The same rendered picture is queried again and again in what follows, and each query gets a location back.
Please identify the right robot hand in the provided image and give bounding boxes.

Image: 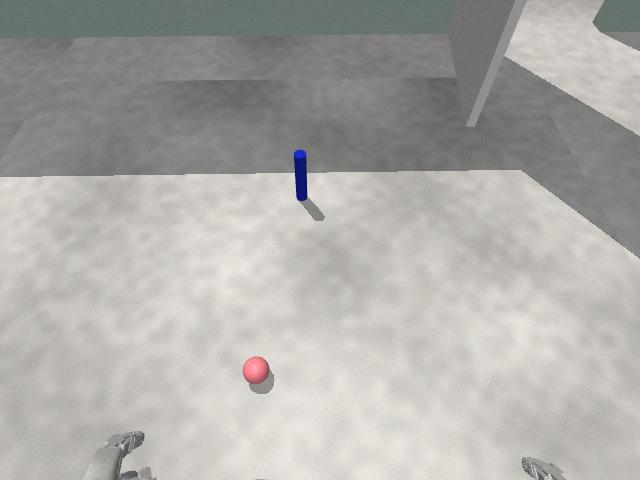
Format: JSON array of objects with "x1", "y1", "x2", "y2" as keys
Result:
[{"x1": 522, "y1": 457, "x2": 567, "y2": 480}]

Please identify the left robot hand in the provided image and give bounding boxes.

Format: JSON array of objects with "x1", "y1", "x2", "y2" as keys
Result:
[{"x1": 81, "y1": 431, "x2": 157, "y2": 480}]

